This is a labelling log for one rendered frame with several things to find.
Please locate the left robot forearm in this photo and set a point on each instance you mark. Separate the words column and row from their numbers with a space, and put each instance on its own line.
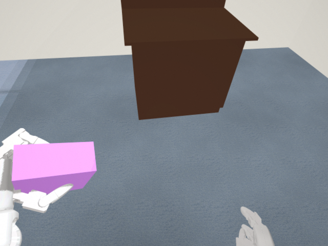
column 10, row 234

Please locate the right robot hand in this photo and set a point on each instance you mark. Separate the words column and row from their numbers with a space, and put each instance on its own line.
column 258, row 236

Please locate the table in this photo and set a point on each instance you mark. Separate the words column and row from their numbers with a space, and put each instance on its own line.
column 185, row 54

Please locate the left robot hand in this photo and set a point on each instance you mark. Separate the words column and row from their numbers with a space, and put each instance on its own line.
column 35, row 200

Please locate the sponge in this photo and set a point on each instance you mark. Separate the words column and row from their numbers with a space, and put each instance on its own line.
column 46, row 167

